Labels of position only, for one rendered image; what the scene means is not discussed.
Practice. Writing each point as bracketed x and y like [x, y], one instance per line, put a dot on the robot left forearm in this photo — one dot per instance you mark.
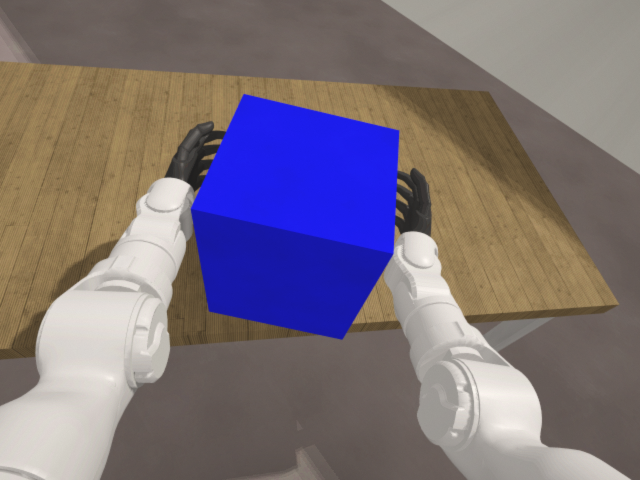
[148, 255]

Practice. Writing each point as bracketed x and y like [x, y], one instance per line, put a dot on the robot right forearm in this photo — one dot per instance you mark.
[430, 318]

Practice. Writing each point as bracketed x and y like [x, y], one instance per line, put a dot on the right robot upper arm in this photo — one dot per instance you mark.
[487, 420]

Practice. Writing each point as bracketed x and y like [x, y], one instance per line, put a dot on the table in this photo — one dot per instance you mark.
[79, 146]

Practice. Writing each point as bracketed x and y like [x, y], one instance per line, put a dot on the left robot upper arm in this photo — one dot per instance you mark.
[96, 349]

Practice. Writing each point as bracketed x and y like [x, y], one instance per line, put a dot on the robot left hand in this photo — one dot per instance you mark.
[187, 163]

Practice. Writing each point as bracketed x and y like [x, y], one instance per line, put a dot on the carton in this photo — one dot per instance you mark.
[295, 219]

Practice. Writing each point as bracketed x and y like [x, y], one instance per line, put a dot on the robot right hand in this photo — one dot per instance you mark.
[417, 214]

